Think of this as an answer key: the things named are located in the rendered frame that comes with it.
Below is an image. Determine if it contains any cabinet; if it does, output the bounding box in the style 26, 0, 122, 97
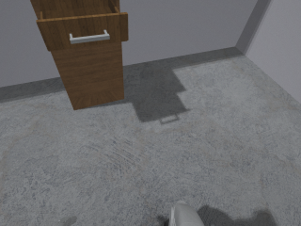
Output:
30, 0, 124, 110

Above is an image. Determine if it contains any right robot thigh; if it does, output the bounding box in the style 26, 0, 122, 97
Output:
169, 203, 205, 226

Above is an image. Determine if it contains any drawer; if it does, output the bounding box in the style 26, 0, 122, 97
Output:
36, 0, 129, 52

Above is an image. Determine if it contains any handle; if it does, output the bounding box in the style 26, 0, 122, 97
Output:
70, 29, 110, 44

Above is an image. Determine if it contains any left robot hand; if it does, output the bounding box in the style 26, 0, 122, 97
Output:
53, 216, 77, 226

